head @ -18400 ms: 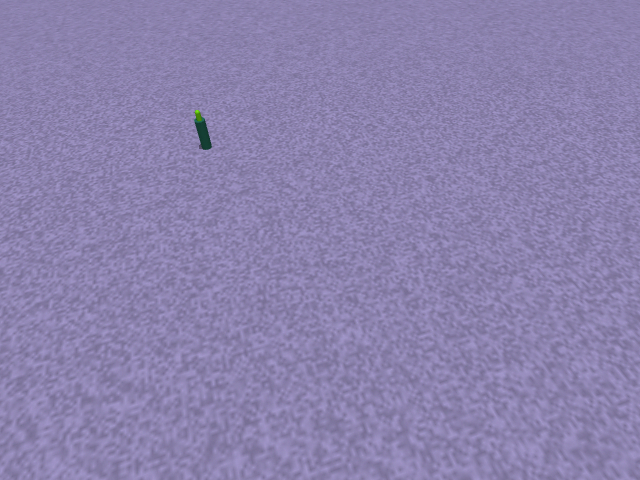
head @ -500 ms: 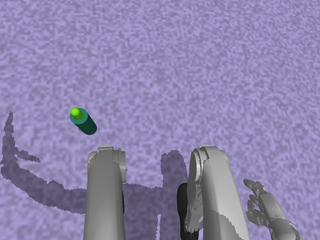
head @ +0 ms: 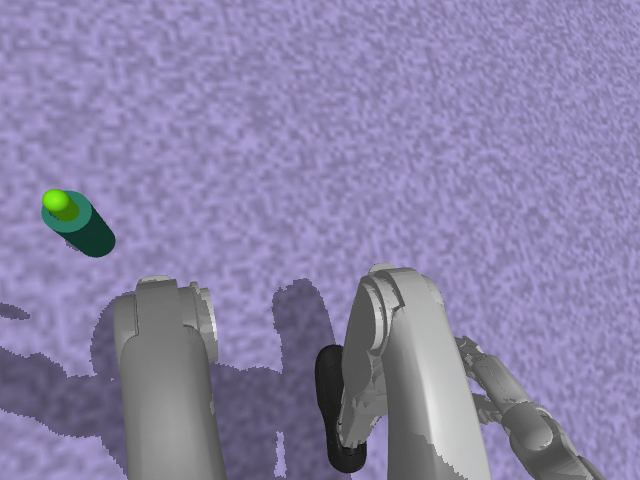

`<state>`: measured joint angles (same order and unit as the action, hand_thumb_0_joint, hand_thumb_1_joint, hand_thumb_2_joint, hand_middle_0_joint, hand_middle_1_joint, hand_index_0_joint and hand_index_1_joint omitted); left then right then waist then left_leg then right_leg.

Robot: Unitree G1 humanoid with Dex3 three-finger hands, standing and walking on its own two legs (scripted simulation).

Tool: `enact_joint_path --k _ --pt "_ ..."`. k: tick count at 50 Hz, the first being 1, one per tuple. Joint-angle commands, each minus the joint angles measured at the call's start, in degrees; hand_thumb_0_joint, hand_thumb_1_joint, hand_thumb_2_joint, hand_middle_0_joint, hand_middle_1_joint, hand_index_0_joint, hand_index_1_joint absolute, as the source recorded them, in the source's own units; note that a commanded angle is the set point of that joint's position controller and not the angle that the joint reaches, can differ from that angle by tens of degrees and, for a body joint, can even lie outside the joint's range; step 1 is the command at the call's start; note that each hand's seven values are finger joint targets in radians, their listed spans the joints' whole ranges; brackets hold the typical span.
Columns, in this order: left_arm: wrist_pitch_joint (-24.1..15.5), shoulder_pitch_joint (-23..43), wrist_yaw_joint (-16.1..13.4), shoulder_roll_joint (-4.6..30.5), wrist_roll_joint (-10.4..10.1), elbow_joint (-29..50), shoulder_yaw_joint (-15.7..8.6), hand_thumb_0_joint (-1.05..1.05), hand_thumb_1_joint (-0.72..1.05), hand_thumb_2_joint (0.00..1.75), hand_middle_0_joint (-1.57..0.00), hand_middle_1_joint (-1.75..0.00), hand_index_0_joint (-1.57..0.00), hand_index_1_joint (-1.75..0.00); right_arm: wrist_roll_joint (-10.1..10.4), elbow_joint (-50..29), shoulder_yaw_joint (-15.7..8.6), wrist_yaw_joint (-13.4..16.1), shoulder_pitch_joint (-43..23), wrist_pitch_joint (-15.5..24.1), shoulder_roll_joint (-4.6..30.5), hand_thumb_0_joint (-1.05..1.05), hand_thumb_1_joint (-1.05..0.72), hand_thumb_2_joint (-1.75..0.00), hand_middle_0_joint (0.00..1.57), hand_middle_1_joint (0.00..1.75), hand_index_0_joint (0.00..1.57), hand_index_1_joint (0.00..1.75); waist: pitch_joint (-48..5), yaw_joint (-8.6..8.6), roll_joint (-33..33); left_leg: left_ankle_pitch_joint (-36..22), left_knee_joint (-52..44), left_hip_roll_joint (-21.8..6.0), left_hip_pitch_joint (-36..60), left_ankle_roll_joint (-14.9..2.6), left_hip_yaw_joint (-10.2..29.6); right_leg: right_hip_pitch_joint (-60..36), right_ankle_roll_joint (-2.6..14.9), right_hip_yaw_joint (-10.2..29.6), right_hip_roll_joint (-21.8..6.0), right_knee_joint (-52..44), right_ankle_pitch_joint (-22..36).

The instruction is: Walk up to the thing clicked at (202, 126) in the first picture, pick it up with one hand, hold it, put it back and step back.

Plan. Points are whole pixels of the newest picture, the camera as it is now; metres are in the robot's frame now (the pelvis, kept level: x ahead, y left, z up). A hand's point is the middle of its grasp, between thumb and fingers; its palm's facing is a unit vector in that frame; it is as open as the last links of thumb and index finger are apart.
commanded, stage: approach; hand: left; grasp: from the side
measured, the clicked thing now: (79, 223) +0.42 +0.29 -0.21
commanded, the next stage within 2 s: close in in 0.14 s
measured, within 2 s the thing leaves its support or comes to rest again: neither
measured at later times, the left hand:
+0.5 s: hand (43, 225) +0.41 +0.32 -0.19, palm faces +0.28 -0.96 +0.06, open 17.6 cm
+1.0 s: hand (67, 224) +0.41 +0.29 -0.19, palm faces +0.33 -0.94 +0.03, open 17.7 cm
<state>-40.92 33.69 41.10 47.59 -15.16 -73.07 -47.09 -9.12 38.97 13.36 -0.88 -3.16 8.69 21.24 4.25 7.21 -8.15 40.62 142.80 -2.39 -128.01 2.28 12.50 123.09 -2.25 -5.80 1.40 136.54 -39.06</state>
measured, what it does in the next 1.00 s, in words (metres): stands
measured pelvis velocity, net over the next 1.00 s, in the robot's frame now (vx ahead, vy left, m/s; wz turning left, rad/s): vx -0.02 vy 0.02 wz -0.11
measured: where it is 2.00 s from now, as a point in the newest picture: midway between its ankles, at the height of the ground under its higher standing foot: (264, 445)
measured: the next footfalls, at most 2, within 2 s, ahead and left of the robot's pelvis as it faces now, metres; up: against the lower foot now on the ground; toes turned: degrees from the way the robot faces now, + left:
none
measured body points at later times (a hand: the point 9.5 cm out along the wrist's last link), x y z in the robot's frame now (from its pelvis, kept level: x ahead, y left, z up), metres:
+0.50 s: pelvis -0.01 +0.02 -0.03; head +0.22 +0.19 +0.31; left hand +0.38 +0.37 -0.19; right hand +0.19 -0.23 -0.07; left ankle +0.08 +0.14 -0.28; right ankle +0.11 -0.12 -0.28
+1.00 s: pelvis -0.02 +0.02 -0.04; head +0.20 +0.19 +0.31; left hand +0.39 +0.34 -0.19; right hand +0.14 -0.23 -0.07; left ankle +0.08 +0.14 -0.28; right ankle +0.11 -0.12 -0.28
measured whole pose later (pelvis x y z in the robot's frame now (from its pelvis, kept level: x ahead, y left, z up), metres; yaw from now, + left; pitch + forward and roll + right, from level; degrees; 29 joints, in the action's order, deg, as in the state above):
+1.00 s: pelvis -0.02 +0.02 -0.04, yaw -6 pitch +11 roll -17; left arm -62.3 32.9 5.7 43.9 -6.7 -78.7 -33.8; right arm -20.3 31.8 26.8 -8.3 -8.4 -1.0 21.1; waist 15.5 11.9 -14.7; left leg 40.0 153.3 -1.8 -126.9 0.6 21.6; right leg 118.1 -3.8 -12.1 4.9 139.3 -35.2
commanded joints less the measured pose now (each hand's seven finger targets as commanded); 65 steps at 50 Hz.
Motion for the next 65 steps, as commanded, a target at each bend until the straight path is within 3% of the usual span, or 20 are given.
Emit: enact_joint_path --k 1,4,8,12,16,23,26,29,32,34,36,37,40,45,51,57,58,60,64,65 --pt "-8.1 7.5 -0.7 23.2 -2.4 6.0 -2.5 0.0 -0.61 0.07 -0.03 -0.16 -0.06 -0.13 -1.4 -3.7 -3.0 0.9 1.8 -0.4 17.3 0.0 -0.89 -0.89 0.2 0.3 0.2 0.3 -36.2 -1.32 22.4 -9.4 -15.3 -1.1 26.9 -1.69 -5.4 -16.5 3.78 -5.4 2.0 -9.9 7.3" --pt "-10.6 7.4 -1.7 24.3 -2.4 4.8 -2.3 0.0 -0.61 0.06 -0.04 -0.16 -0.07 -0.14 -2.5 -3.7 -1.3 0.8 0.3 -1.1 17.9 0.0 -0.89 -0.89 0.2 0.3 0.2 0.3 -35.4 -0.49 24.5 -10.0 -14.0 -1.3 27.8 -1.33 -4.4 -16.4 3.84 -6.3 2.4 -8.9 8.3" --pt "-13.0 7.9 -2.9 18.6 -1.9 1.3 2.7 0.0 -0.61 0.06 -0.04 -0.18 -0.08 -0.15 -4.4 -3.3 0.7 0.6 -1.0 -1.9 18.0 0.0 -0.9 -0.89 0.2 0.3 0.2 0.3 -33.4 2.99 24.6 -12.6 -11.2 -1.8 28.6 -1.01 -2.9 -16.3 3.61 -7.6 2.9 -8.0 11.4" --pt "-15.5 10.5 -6.7 15.0 -0.5 0.7 7.1 0.0 -0.61 0.06 -0.04 -0.19 -0.08 -0.15 -5.7 -3.9 2.6 0.1 -2.9 -3.2 18.8 0.0 -0.91 -0.89 0.2 0.3 0.2 0.3 -30.4 5.46 24.9 -12.0 -10.8 -2.0 28.4 -0.57 -1.1 -15.6 3.48 -9.7 3.1 -7.0 11.4" --pt "-18.7 10.4 -12.2 16.0 0.7 -0.2 6.5 0.0 -0.61 0.01 -0.05 -0.14 -0.09 -0.1 -7.3 -4.7 4.4 -0.8 -4.5 -4.9 19.7 0.0 -0.91 -0.89 0.2 0.3 0.2 0.3 -28.6 5.34 26.8 -13.8 -10.5 -2.2 29.2 0.02 0.3 -15.9 3.44 -10.9 3.3 -5.5 12.4" --pt "-22.5 9.2 -22.0 18.1 4.8 2.8 3.8 0.0 -0.61 0.01 -0.05 -0.11 -0.09 -0.08 -10.0 -7.1 5.6 -2.4 -5.8 -7.8 20.3 0.0 -0.91 -0.89 0.2 0.3 0.2 0.3 -26.5 5.14 29.9 -14.1 -10.3 -2.5 29.5 0.44 0.9 -17.8 3.13 -12.0 3.6 -5.1 13.6" --pt "-21.9 8.7 -23.7 11.7 5.5 2.1 8.2 0.0 -0.61 0.01 -0.05 -0.11 -0.08 -0.07 -10.6 -8.0 5.6 -3.0 -6.1 -8.5 19.7 0.0 -0.91 -0.89 0.2 0.3 0.2 0.3 -23.9 7.14 28.2 -11.0 -10.1 -2.3 26.7 0.11 0.9 -17.4 2.97 -12.2 3.9 -6.1 12.7" --pt "-21.2 8.6 -25.2 9.8 6.4 2.8 11.2 0.0 -0.6 0.0 -0.04 -0.1 -0.08 -0.06 -10.4 -8.3 5.2 -3.4 -6.3 -8.9 20.0 0.0 -0.91 -0.89 0.2 0.3 0.2 0.3 -21.8 7.9 27.2 -8.0 -10.7 -2.4 25.7 0.09 1.6 -15.5 2.89 -12.9 3.8 -6.1 11.0" --pt "-21.2 9.7 -26.6 6.0 5.4 2.2 13.6 0.0 -0.61 0.0 -0.04 -0.1 -0.08 -0.06 -10.1 -8.7 5.3 -4.1 -6.0 -9.0 19.8 0.0 -0.91 -0.89 0.2 0.3 0.2 0.3 -19.7 9.18 23.0 -4.1 -10.6 -2.2 22.8 -0.48 2.4 -14.7 2.53 -13.2 3.8 -6.7 8.8" --pt "-21.8 10.7 -28.0 5.9 5.2 1.3 14.0 0.0 -0.61 0.01 -0.04 -0.1 -0.08 -0.06 -10.1 -8.4 5.7 -4.6 -5.7 -9.0 19.7 0.0 -0.91 -0.89 0.2 0.3 0.2 0.3 -19.1 9.73 22.5 -2.1 -10.5 -2.1 22.2 -0.57 3.2 -14.6 2.3 -13.3 4.0 -6.6 7.7" --pt "-22.9 12.1 -29.7 8.7 5.3 3.2 12.2 0.0 -0.61 0.02 -0.04 -0.09 -0.08 -0.05 -10.1 -9.1 5.7 -4.8 -6.1 -9.0 20.2 0.0 -0.91 -0.89 0.2 0.3 0.2 0.3 -19.9 8.87 21.9 -1.9 -10.3 -2.1 22.0 -0.69 3.4 -15.1 2.35 -13.3 4.0 -6.3 7.8" --pt "-23.2 10.6 -30.2 7.0 5.6 1.5 13.1 0.0 -0.61 0.03 -0.03 -0.09 -0.07 -0.05 -10.5 -8.8 6.0 -4.9 -5.6 -9.1 19.5 0.0 -0.91 -0.89 0.2 0.3 0.2 0.3 -20.5 8.96 21.5 -3.3 -9.5 -2.0 22.2 -0.81 3.0 -16.3 2.19 -12.9 4.2 -6.6 8.8" --pt "-24.3 11.3 -32.1 7.7 6.7 1.4 13.2 0.0 -0.61 0.05 -0.03 -0.1 -0.07 -0.06 -10.5 -9.0 5.9 -5.3 -6.4 -9.3 19.7 0.0 -0.9 -0.89 0.2 0.3 0.2 0.3 -17.6 8.84 22.6 -0.2 -10.8 -2.0 21.1 -0.61 3.4 -14.2 2.49 -13.2 4.2 -6.4 6.4" --pt "-25.6 9.3 -34.9 7.7 7.9 2.0 12.8 0.0 -0.61 0.06 -0.03 -0.09 -0.06 -0.06 -11.1 -9.1 6.0 -5.8 -6.0 -9.7 19.7 0.0 -0.91 -0.9 0.2 0.3 0.2 0.3 -19.3 8.17 23.9 -3.6 -10.5 -2.0 22.2 -0.47 3.0 -16.2 2.51 -13.1 4.4 -5.9 9.2" --pt "-25.5 7.9 -36.5 6.2 8.4 2.6 13.7 0.0 -0.53 0.09 -0.04 -0.06 -0.05 -0.05 -11.0 -8.9 5.4 -6.1 -5.8 -9.8 19.9 0.0 -0.89 -0.9 0.2 0.3 0.2 0.3 -19.8 8.72 23.3 -3.7 -10.3 -2.1 22.6 -0.47 3.0 -16.4 2.41 -13.4 4.5 -6.2 9.8" --pt "-26.1 10.4 -37.5 7.7 8.3 4.2 13.4 0.0 -0.33 0.24 -0.23 -0.24 -0.25 -0.22 -11.1 -7.4 5.6 -6.1 -4.8 -9.9 19.9 0.0 -0.88 -0.89 0.2 0.3 0.2 0.3 -20.9 9.9 23.3 -5.7 -9.0 -2.2 22.5 -0.73 3.0 -18.0 2.35 -13.3 4.8 -6.2 11.8" --pt "-26.1 9.9 -37.6 6.5 8.5 3.4 14.3 0.0 -0.3 0.25 -0.23 -0.25 -0.25 -0.23 -11.2 -7.7 5.7 -6.2 -4.8 -10.1 19.8 0.0 -0.88 -0.89 0.2 0.3 0.2 0.3 -21.3 10.25 23.1 -7.2 -9.1 -2.3 23.3 -0.59 3.2 -18.3 2.32 -13.5 4.7 -6.1 12.9" --pt "-26.3 10.4 -37.7 7.7 8.8 3.7 14.3 0.0 -0.27 0.29 -0.26 -0.28 -0.28 -0.26 -11.3 -7.4 5.9 -6.1 -5.1 -10.3 19.6 0.0 -0.88 -0.89 0.2 0.3 0.2 0.3 -21.2 9.71 24.3 -7.2 -9.1 -2.3 23.4 -0.52 3.0 -18.2 2.49 -13.4 4.8 -6.0 12.9" --pt "-26.0 11.1 -38.0 6.8 8.9 2.2 14.9 0.0 -0.13 0.35 -0.32 -0.33 -0.33 -0.31 -11.3 -7.9 6.0 -6.2 -5.3 -10.6 19.8 0.0 -0.87 -0.89 0.2 0.3 0.2 0.3 -20.4 10.38 23.4 -6.4 -9.3 -2.3 22.7 -0.57 3.1 -18.1 2.44 -13.6 4.7 -6.4 12.2" --pt "-25.9 9.6 -38.1 8.0 9.1 1.5 14.0 0.0 -0.12 0.37 -0.33 -0.34 -0.34 -0.32 -11.3 -7.7 6.0 -6.1 -5.1 -10.9 20.0 0.0 -0.87 -0.89 0.2 0.3 0.2 0.3 -20.6 9.64 24.2 -6.8 -9.7 -2.4 23.7 -0.39 3.1 -18.2 2.54 -13.6 4.8 -6.3 12.3"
